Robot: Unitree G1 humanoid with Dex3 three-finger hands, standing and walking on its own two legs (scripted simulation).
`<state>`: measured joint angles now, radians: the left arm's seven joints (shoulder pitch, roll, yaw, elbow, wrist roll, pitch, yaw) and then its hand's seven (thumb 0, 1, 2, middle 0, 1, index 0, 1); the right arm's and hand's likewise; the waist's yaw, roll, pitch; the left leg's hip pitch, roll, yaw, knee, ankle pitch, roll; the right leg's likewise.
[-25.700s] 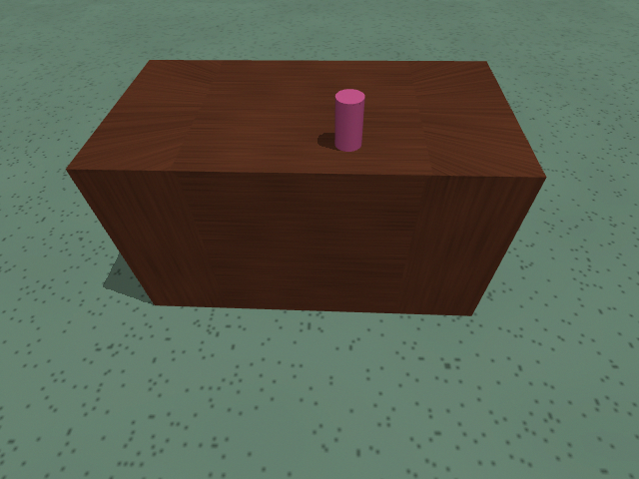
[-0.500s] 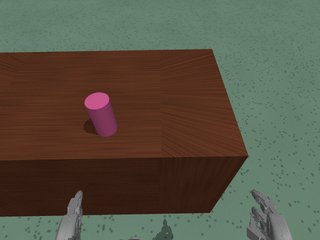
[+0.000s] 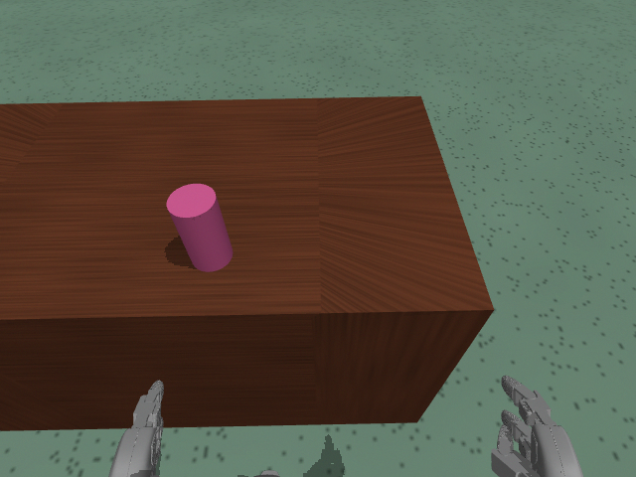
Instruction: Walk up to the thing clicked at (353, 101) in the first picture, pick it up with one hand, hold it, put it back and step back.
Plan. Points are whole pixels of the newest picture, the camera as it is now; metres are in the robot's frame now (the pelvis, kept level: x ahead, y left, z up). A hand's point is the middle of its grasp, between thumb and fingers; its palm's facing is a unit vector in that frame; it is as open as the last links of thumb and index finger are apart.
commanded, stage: home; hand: left
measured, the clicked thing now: (202, 229) +0.49 +0.21 +0.01
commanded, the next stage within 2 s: stand in 0.78 s
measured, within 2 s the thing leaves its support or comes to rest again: neither
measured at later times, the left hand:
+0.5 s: hand (186, 467) +0.16 +0.18 -0.05, palm faces +0.12 -0.96 -0.26, open 17.5 cm
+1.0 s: hand out of the picture +0.05 +0.26 -0.11, palm faces -0.01 -0.93 -0.36, open 17.1 cm
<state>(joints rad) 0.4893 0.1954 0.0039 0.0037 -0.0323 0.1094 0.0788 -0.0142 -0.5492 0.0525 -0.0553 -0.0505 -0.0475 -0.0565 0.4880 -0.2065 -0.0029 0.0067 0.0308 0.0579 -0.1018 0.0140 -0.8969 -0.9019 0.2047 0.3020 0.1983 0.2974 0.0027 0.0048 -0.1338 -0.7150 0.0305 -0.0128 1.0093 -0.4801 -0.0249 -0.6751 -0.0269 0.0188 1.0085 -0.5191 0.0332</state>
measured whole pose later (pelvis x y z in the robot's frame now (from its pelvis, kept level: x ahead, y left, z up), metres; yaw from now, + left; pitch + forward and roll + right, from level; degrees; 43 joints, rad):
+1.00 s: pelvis -0.01 +0.01 +0.04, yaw +1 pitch -2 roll -1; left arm 0.26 0.35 0.02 0.91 0.03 -0.01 0.02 -0.01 -0.51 0.10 -0.10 -0.11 -0.09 -0.11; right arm 0.21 -0.32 -0.05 0.96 -0.04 0.00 0.00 0.01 -0.90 -0.90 0.20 0.30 0.20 0.30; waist 0.01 -0.01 0.06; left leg -0.33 0.02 -0.01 0.71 -0.35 -0.01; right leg -0.28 -0.04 0.01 0.68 -0.37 0.04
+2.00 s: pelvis +0.00 +0.00 +0.07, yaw +1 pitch -3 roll +0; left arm 0.12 0.33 0.00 1.16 0.02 -0.02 0.01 0.00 0.90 0.90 -0.21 -0.30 -0.20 -0.30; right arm 0.11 -0.33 -0.02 1.17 -0.01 -0.01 0.00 0.01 -0.90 -0.90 0.20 0.30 0.20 0.30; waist 0.00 0.01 0.07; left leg -0.13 0.02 -0.01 0.36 -0.17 -0.02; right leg -0.09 -0.04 0.00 0.35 -0.20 0.03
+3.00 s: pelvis +0.00 +0.00 +0.07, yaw +0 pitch -3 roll +0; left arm 0.13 0.34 0.00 1.13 0.01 -0.01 0.00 0.00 0.90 0.90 -0.21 -0.30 -0.20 -0.30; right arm 0.11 -0.34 -0.01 1.15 -0.01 -0.01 0.00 0.01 -0.90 -0.90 0.20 0.30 0.20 0.30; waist 0.00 0.00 0.06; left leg -0.12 0.03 -0.01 0.33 -0.17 -0.03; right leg -0.08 -0.03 0.00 0.33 -0.20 0.03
